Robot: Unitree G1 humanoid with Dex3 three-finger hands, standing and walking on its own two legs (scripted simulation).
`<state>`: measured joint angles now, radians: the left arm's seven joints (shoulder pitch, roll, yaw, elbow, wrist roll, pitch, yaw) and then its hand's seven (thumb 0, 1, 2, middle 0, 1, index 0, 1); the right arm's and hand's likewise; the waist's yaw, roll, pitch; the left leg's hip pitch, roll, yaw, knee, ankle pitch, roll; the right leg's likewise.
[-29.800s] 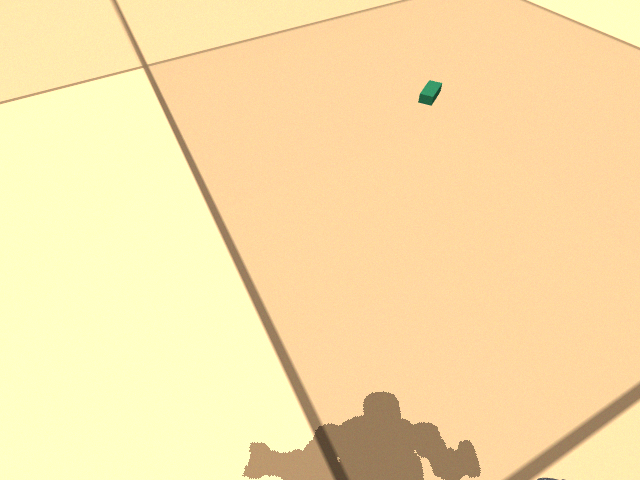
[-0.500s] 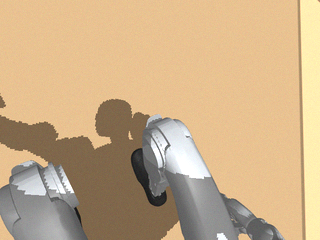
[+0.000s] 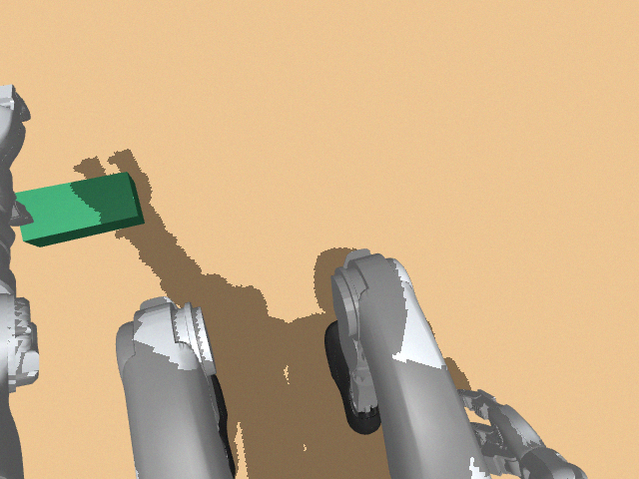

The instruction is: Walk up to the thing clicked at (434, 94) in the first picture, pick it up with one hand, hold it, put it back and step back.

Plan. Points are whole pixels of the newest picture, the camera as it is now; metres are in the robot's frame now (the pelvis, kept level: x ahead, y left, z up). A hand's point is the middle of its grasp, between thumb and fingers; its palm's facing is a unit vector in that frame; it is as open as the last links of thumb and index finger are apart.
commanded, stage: withdraw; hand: left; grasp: from above
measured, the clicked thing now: (83, 209) +0.50 +0.29 -0.33
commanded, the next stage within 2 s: home in 0.38 s
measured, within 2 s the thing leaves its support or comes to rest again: neither
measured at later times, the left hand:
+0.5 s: hand (33, 176) +0.50 +0.31 -0.18, palm faces -0.38 -0.05 -0.92, open 13.9 cm
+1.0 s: hand out of the picture +0.36 +0.29 -0.01, palm faces -0.31 -0.54 -0.78, open 8.2 cm
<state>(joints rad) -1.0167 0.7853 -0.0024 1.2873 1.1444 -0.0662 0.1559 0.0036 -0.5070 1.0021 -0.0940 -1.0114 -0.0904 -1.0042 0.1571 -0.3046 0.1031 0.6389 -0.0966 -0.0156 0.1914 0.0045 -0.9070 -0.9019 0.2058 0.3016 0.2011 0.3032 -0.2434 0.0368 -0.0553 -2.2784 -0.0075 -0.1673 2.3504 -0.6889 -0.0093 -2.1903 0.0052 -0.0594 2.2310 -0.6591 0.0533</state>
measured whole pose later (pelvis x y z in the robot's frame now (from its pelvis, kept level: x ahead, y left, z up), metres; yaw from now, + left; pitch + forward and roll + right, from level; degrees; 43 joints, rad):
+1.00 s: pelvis +0.00 +0.00 +0.10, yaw +4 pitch +34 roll -7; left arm -0.42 0.55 0.05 0.58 0.62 0.05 0.01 0.01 0.72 0.87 -0.21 -0.33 -0.21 -0.33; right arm 0.13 -0.30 -0.02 0.59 0.00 0.05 0.06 0.01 -0.90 -0.90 0.21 0.30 0.20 0.30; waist -0.09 0.05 -0.18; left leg -1.97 0.00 -0.11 2.02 -0.66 0.00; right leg -1.90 -0.02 -0.03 1.94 -0.64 0.06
